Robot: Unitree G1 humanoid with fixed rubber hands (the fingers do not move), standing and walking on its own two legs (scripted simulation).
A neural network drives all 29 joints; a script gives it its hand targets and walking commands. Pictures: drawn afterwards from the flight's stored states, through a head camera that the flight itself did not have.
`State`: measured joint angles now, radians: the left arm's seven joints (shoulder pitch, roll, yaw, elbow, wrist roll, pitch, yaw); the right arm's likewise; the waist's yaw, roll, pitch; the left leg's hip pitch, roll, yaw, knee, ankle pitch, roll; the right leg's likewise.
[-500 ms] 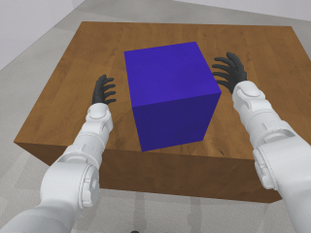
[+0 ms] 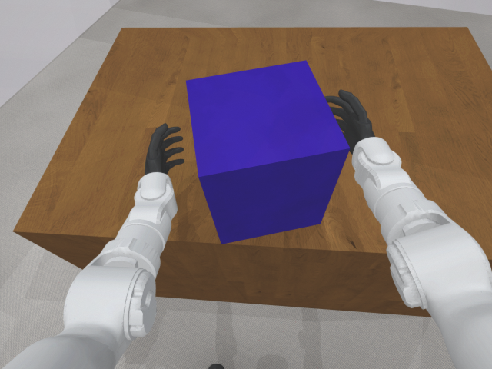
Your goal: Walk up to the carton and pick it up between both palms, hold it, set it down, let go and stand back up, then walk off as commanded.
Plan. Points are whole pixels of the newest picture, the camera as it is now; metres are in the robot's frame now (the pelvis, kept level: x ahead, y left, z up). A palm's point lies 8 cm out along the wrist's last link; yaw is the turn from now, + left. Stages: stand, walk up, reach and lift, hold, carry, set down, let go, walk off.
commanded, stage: reach and lift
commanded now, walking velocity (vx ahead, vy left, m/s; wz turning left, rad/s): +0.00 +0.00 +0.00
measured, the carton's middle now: (260, 159) +0.48 +0.04 +0.01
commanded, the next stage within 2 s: none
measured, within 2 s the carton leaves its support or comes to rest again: leaves its support in 1.82 s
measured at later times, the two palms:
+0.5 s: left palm (163, 171) +0.41 +0.20 +0.05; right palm (346, 140) +0.48 -0.10 +0.07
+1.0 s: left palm (152, 183) +0.39 +0.21 +0.05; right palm (334, 153) +0.46 -0.08 +0.07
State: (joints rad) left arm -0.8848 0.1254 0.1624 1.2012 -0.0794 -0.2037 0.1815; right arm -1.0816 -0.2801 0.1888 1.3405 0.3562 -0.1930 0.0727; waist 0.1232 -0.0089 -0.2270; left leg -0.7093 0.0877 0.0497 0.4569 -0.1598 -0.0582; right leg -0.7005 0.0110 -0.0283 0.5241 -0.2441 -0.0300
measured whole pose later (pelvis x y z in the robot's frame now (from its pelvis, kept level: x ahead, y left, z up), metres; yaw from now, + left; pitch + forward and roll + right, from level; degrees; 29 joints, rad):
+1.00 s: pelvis +0.00 +0.00 +0.00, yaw +0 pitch +19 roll +1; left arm -0.78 0.01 0.48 1.09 0.22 -0.21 0.18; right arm -0.99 -0.06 -0.37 1.32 -0.25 -0.26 0.00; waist 0.12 0.00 -0.19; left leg -0.60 0.09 0.05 0.46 -0.18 -0.06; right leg -0.59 0.01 -0.03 0.52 -0.26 -0.03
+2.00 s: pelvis -0.01 +0.00 +0.01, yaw +0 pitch +14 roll +1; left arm -0.76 0.01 0.48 1.08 0.22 -0.18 0.18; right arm -0.89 -0.01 -0.40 1.23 -0.27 -0.26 -0.04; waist 0.12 0.00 -0.19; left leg -0.53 0.09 0.05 0.45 -0.17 -0.06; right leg -0.52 0.01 -0.03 0.52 -0.25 -0.03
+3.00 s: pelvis -0.02 +0.01 +0.02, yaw +1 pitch -2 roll +0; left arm -0.75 0.03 0.46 0.83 0.21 0.21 0.09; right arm -0.81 0.09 -0.40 1.01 -0.22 0.01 -0.08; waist 0.08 -0.01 -0.07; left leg -0.18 0.08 0.03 0.39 -0.17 -0.06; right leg -0.14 0.00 -0.05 0.42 -0.23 -0.02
